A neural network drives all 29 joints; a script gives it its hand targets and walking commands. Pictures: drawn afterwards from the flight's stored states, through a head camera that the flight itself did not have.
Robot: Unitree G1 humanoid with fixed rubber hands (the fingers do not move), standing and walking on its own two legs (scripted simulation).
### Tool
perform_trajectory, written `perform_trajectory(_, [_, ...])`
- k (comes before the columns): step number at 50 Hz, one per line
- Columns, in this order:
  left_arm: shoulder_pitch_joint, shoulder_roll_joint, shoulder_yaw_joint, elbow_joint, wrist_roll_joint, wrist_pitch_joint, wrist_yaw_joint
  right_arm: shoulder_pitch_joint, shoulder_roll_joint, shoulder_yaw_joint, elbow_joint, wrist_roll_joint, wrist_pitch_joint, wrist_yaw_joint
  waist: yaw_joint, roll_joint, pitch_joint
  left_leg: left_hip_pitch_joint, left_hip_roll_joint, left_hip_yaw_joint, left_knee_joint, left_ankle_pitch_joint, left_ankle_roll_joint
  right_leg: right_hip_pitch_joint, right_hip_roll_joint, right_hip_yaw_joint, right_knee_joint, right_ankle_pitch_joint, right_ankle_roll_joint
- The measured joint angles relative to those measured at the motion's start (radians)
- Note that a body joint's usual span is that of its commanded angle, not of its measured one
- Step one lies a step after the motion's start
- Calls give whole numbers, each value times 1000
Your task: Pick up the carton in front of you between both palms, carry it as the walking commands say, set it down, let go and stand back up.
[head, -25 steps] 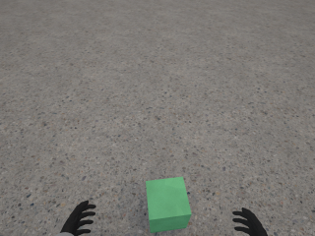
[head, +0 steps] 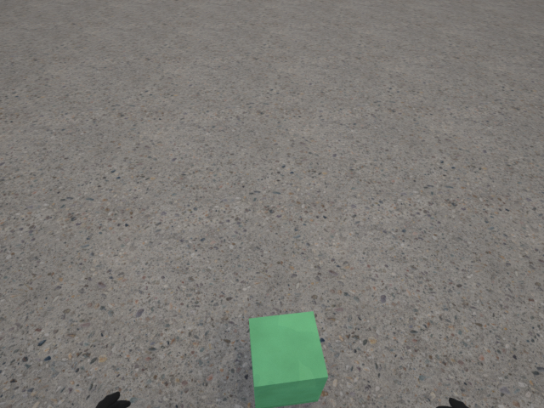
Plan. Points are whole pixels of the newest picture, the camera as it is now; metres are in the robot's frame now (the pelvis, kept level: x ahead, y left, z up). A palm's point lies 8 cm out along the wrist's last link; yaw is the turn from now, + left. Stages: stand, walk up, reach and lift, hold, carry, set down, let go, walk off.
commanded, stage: stand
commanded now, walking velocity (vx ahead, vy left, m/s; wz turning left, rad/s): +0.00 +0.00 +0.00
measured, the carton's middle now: (284, 361) +0.44 -0.03 -0.65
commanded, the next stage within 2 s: none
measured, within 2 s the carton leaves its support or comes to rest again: neither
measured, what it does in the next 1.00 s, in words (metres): stands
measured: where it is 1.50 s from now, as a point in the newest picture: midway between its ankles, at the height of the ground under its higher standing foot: outside the picture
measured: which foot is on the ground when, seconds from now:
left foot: down 0.00-1.00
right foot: down 0.00-1.00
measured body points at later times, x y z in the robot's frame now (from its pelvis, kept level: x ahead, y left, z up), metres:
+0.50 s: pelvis -0.02 +0.01 +0.00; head -0.02 +0.01 +0.45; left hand +0.08 +0.29 -0.12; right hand +0.09 -0.29 -0.10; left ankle -0.02 +0.11 -0.74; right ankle -0.02 -0.12 -0.74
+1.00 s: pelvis -0.03 +0.01 +0.01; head -0.03 +0.01 +0.46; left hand +0.05 +0.30 -0.12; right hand +0.06 -0.29 -0.11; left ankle -0.02 +0.11 -0.74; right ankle -0.02 -0.12 -0.74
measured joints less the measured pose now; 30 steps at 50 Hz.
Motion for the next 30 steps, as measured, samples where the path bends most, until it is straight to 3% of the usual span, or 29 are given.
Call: perform_trajectory(30, [-5,33,-21,152,-14,-7,1,-25,-26,27,148,14,-6,-5,5,-3,15,33,-7,11,-82,71,7,27,-15,8,-70,66,12])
